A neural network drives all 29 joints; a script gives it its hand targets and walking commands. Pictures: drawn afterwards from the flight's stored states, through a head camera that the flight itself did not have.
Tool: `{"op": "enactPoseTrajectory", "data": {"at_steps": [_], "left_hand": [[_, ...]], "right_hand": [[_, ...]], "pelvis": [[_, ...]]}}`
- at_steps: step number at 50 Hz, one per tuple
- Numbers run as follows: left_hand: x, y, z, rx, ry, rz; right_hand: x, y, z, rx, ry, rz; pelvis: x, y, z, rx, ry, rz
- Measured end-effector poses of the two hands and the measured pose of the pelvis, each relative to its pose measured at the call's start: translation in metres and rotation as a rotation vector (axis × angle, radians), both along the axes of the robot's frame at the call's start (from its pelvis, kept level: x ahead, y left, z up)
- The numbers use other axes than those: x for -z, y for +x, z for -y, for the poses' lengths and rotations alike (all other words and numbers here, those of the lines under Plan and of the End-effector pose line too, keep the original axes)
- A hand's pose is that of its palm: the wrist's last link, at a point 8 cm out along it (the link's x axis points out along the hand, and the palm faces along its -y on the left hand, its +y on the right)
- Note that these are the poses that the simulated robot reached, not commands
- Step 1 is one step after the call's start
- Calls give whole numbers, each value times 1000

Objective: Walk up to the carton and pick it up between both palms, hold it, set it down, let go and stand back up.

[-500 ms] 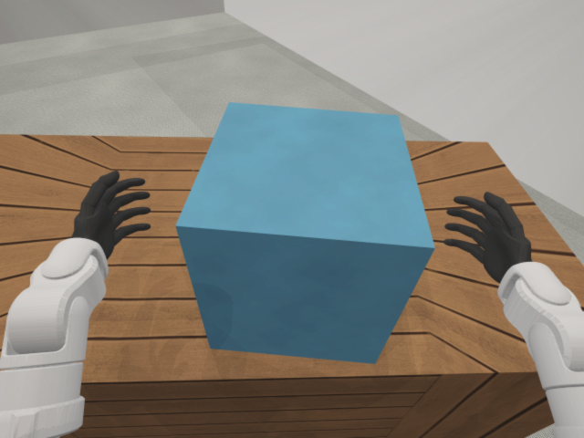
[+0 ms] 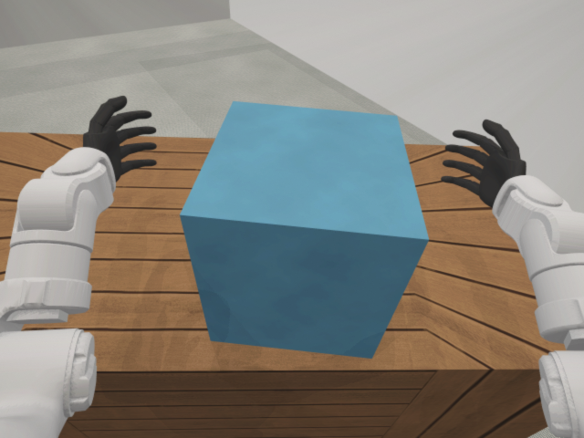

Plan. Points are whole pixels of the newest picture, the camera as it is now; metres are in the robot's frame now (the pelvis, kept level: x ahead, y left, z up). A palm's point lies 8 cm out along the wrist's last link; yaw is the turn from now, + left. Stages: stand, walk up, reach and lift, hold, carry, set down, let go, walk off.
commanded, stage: reach and lift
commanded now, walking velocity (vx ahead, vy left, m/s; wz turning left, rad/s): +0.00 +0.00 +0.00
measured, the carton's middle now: (302, 229) +0.45 -0.01 +0.06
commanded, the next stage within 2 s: none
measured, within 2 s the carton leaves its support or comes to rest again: neither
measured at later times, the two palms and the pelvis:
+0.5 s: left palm (108, 100) +0.45 +0.24 +0.27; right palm (501, 123) +0.44 -0.25 +0.27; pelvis +0.01 +0.00 +0.00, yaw +1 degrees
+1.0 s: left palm (133, 172) +0.44 +0.24 +0.17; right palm (459, 186) +0.44 -0.23 +0.16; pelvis +0.01 +0.00 +0.00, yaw +1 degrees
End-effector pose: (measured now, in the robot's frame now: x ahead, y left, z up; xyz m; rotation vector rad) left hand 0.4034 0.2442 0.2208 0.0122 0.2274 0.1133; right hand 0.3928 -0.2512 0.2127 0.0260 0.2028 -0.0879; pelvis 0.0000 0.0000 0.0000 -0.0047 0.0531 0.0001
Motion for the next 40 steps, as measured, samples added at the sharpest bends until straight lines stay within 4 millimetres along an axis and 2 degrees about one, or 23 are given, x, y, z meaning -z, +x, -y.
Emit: {"op": "enactPoseTrajectory", "data": {"at_steps": [20,25,30,40], "left_hand": [[-48,38,3,11,17,17],[-52,46,4,14,25,11],[-36,49,4,19,37,-7],[37,39,6,31,33,-59]], "right_hand": [[-50,42,-3,20,8,9],[-55,48,-3,26,1,-1],[-39,50,-4,30,-10,-25],[34,44,-15,16,-6,-61]], "pelvis": [[1,5,-2,-14,-9,-45],[0,7,-1,-13,-10,-48],[-1,9,-1,-13,-10,-37],[0,9,-2,-17,-11,-39]]}}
